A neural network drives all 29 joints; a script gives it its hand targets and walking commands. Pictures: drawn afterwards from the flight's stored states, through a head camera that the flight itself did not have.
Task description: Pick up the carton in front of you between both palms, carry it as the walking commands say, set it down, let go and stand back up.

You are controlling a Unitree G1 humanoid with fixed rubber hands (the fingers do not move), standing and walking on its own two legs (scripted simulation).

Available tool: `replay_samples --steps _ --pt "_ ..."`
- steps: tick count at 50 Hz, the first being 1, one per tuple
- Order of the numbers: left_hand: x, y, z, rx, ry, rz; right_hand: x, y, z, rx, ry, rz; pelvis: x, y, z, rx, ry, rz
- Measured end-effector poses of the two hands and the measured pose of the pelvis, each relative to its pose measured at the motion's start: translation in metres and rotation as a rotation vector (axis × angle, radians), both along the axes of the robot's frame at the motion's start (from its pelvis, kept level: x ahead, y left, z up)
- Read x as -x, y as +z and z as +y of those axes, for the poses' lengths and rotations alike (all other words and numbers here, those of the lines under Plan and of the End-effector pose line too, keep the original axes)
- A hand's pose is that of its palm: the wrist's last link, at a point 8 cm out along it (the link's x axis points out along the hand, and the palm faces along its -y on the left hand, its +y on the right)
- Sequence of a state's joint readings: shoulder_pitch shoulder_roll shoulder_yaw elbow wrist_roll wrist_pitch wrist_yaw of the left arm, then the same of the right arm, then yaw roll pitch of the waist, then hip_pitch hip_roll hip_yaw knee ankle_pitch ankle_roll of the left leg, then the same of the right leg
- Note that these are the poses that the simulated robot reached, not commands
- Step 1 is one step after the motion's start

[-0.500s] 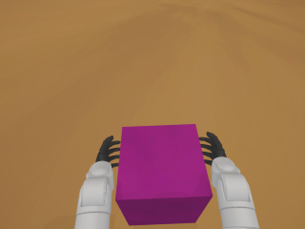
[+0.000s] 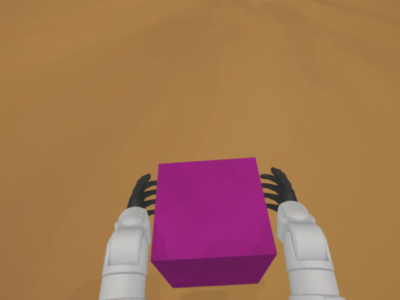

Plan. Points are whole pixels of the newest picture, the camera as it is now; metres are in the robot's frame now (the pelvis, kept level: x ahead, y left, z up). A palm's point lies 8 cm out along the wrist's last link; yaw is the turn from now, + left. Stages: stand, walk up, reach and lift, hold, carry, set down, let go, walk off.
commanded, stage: carry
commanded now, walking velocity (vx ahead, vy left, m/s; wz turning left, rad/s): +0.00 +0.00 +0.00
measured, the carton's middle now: (211, 227) +0.29 +0.00 -0.08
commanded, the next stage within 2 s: none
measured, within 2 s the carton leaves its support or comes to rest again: neither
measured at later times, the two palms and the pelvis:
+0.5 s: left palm (132, 196) +0.32 +0.17 +0.02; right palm (271, 187) +0.33 -0.13 +0.03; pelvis +0.04 +0.01 -0.01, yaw +0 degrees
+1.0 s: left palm (122, 207) +0.29 +0.18 +0.03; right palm (270, 201) +0.30 -0.12 +0.03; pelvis +0.01 +0.02 -0.01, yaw +0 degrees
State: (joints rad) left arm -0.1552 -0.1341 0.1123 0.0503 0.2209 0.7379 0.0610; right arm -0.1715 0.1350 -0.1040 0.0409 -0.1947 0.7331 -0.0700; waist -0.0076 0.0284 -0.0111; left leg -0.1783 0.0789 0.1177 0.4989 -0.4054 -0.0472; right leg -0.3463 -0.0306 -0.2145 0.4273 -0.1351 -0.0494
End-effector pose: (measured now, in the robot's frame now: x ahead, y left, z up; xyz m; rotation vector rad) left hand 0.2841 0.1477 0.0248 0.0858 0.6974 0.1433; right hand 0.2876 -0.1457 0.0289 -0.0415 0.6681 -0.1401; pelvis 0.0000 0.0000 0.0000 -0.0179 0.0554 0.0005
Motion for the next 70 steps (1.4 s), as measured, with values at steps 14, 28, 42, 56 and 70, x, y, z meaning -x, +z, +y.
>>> replay_samples --steps 14,28,42,56,70 --pt "-0.042 -0.003 0.009 0.036 0.008 -0.021 -0.045 0.000 0.008 0.028 0.006 -0.015 -0.042 -0.007 0.008 -0.001 0.000 0.008" --pt "-0.036 -0.009 0.022 0.042 0.023 -0.010 -0.041 -0.003 0.021 0.040 0.026 0.001 -0.041 -0.009 0.016 -0.001 0.004 -0.004" --pt "-0.021 0.001 0.026 0.040 0.012 -0.028 -0.021 0.002 0.024 0.036 0.016 -0.002 -0.025 -0.007 0.023 -0.005 0.005 -0.023" --pt "0.001 0.005 0.034 0.030 0.030 -0.028 -0.001 0.003 0.032 0.021 0.031 0.005 -0.002 -0.005 0.026 -0.010 0.007 -0.029" --pt "0.015 0.005 0.031 0.030 0.016 -0.028 0.015 0.005 0.028 0.026 0.020 0.007 0.010 -0.005 0.026 -0.018 0.005 -0.043"
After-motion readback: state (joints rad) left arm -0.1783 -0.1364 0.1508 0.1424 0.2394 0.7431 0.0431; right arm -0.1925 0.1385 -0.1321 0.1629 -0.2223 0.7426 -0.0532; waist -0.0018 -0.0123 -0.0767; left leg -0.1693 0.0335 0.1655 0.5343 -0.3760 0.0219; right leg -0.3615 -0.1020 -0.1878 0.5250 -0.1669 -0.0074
